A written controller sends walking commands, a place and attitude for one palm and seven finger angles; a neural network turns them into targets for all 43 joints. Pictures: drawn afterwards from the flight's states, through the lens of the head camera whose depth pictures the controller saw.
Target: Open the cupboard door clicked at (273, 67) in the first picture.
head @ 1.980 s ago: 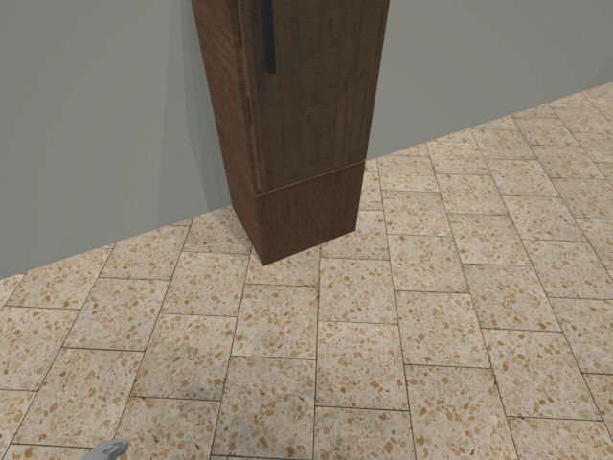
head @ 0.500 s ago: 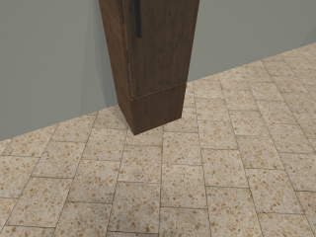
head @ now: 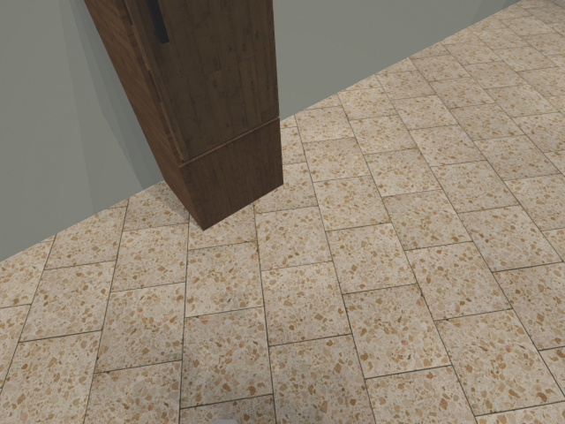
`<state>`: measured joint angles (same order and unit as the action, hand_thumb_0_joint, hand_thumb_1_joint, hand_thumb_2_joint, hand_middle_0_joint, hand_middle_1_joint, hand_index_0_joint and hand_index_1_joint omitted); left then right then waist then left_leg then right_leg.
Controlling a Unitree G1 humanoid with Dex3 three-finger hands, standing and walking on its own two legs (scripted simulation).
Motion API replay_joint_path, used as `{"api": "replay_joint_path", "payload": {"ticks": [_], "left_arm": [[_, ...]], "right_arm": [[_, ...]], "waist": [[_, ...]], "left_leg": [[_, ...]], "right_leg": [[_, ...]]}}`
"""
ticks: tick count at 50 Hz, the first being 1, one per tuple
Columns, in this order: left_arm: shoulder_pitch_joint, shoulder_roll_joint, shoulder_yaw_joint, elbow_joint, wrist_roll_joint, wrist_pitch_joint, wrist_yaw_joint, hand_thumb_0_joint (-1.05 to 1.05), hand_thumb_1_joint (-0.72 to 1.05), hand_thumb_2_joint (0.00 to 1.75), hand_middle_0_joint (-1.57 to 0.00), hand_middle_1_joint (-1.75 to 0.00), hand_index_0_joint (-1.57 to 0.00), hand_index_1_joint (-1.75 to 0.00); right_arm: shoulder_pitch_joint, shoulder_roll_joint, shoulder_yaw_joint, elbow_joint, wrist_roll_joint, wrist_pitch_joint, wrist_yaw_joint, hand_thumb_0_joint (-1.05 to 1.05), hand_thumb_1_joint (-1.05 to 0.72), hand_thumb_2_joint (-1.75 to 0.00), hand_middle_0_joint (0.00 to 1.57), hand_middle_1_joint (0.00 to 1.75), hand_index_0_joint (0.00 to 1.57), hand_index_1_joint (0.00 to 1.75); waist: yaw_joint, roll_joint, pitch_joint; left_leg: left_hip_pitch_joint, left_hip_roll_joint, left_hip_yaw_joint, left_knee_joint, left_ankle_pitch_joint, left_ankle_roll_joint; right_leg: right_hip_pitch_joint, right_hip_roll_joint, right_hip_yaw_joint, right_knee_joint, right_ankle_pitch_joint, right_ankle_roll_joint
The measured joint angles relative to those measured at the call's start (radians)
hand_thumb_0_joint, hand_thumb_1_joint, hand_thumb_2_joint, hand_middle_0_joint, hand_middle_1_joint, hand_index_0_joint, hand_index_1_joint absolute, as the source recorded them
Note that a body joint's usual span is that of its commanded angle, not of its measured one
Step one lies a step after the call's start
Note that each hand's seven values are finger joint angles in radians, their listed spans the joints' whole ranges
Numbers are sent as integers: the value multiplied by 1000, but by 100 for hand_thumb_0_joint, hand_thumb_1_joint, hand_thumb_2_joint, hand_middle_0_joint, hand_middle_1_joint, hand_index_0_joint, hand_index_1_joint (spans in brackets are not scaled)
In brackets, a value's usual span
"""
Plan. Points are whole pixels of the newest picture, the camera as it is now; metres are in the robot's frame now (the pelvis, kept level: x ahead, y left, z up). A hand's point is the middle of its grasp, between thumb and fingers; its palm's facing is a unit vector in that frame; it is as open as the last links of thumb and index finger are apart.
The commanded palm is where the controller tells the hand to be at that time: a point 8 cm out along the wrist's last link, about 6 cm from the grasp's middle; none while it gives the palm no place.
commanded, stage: walk to a spot facing it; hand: left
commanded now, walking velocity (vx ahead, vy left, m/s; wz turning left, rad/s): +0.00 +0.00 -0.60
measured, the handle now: (149, 1) +0.93 +0.39 +0.17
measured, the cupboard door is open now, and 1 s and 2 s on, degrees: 0 0 0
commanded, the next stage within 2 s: turn to face it in 1.86 s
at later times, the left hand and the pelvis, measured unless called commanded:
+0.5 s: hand out of the picture +0.09 +0.23 -0.15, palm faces -0.15 -0.97 -0.21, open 7.4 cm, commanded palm none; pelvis +0.00 +0.04 +0.02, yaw -14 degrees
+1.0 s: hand (292, 318) +0.33 +0.02 -0.17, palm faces -0.62 -0.77 -0.13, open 7.4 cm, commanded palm none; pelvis +0.12 -0.05 -0.01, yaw -34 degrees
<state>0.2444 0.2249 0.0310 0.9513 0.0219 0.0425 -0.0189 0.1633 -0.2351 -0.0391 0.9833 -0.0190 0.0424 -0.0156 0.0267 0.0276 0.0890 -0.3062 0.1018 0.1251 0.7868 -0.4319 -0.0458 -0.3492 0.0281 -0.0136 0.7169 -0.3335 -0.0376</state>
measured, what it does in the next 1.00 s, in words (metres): walks ahead, turning right: left foot, then right foot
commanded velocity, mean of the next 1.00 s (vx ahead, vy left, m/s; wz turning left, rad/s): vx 0.24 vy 0.00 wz -0.58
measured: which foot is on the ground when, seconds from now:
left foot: up 0.00-0.46, down 0.48-1.00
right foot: down 0.00-0.48, up 0.50-0.98, down 1.00-1.00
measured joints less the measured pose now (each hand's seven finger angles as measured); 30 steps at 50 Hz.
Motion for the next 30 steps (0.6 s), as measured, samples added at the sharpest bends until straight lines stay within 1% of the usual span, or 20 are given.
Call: {"api": "replay_joint_path", "payload": {"ticks": [1,3,5,7,10,16,19,22,23,24,25,26,27,29,30], "left_arm": [[2,-8,-2,-4,-1,-3,5,0,91,90,-20,-30,-20,-29],[9,-21,1,-12,-3,-4,12,0,91,90,-20,-30,-20,-29],[16,-27,3,-17,-7,-6,15,0,91,90,-20,-30,-20,-29],[23,-30,3,-19,-9,-9,16,0,91,90,-20,-30,-20,-30],[29,-31,6,-21,-10,-12,16,0,91,90,-20,-30,-20,-30],[29,-24,18,-24,-6,-15,13,0,91,90,-20,-30,-20,-30],[34,-14,24,-26,-1,-16,10,0,91,90,-20,-30,-20,-30],[41,2,29,-29,2,-12,6,0,91,90,-20,-30,-20,-30],[45,9,32,-29,1,-9,5,0,91,90,-20,-30,-20,-30],[50,13,35,-30,-1,-5,3,0,91,90,-20,-30,-20,-30],[51,19,40,-25,-5,-1,0,0,91,90,-20,-30,-20,-30],[50,24,45,-18,-6,5,-3,0,91,90,-20,-30,-20,-29],[50,30,51,-14,-3,10,-9,0,91,90,-20,-30,-20,-29],[48,42,62,-14,6,10,-23,0,91,90,-20,-30,-20,-29],[46,49,67,-17,10,8,-30,0,91,90,-20,-30,-20,-29]], "right_arm": [[-1,0,-4,-1,2,9,-1,0,-90,-90,21,30,20,30],[-1,2,-9,-1,3,17,1,1,-91,-90,21,30,20,30],[-8,4,-11,-5,1,16,5,1,-91,-90,21,30,20,30],[-14,3,-13,-14,0,12,5,1,-91,-90,20,30,20,30],[-21,-2,-17,-28,-1,7,1,1,-91,-90,20,30,20,30],[-27,-15,-20,-42,-5,5,-5,1,-91,-90,20,30,20,30],[-19,-14,-17,-49,-5,-2,0,1,-91,-90,20,30,20,30],[-2,-5,-13,-60,0,-20,4,1,-91,-90,20,30,20,30],[7,-1,-10,-66,3,-31,4,1,-91,-90,20,30,20,30],[21,-1,-6,-74,4,-44,3,1,-91,-90,20,30,20,30],[31,3,-4,-76,2,-56,-1,0,-91,-90,20,30,20,30],[44,9,0,-76,0,-61,-4,0,-91,-90,20,30,20,30],[62,14,5,-76,0,-63,-4,0,-91,-90,20,30,20,30],[104,23,12,-68,-4,-67,-4,0,-91,-90,20,30,20,30],[124,27,16,-60,-5,-69,-5,0,-91,-90,20,30,20,30]], "waist": [[-4,6,3],[-2,5,4],[2,-5,3],[2,-15,-2],[1,-23,-16],[9,-23,-49],[19,-30,-74],[28,-49,-99],[26,-56,-108],[20,-51,-118],[8,-54,-122],[0,-59,-124],[-7,-59,-126],[-15,-58,-132],[-16,-59,-134]], "left_leg": [[-41,-14,-39,95,-36,1],[-106,-37,-80,236,-31,2],[-148,-47,-98,307,20,-3],[-170,-51,-110,323,60,-10],[-175,-54,-128,300,84,-21],[-130,-56,-148,192,64,-28],[-86,-65,-141,84,26,-21],[-15,-88,-132,-88,4,2],[25,-95,-127,-174,24,12],[70,-91,-125,-267,40,27],[84,-91,-119,-298,106,42],[94,-90,-106,-297,127,53],[112,-84,-94,-304,129,61],[157,-68,-72,-344,127,66],[179,-61,-60,-368,129,65]], "right_leg": [[0,7,-2,-3,0,-18],[12,17,5,-50,21,-38],[26,27,25,-116,66,-41],[35,36,49,-175,107,-43],[41,49,82,-233,150,-42],[40,79,138,-281,191,-32],[39,88,168,-295,200,-25],[31,94,204,-291,199,-12],[23,97,215,-276,191,-4],[8,107,216,-240,156,5],[-17,110,209,-171,61,11],[-50,101,177,-79,-13,21],[-85,87,138,14,-41,32],[-155,56,79,186,-21,50],[-187,37,60,260,9,57]]}}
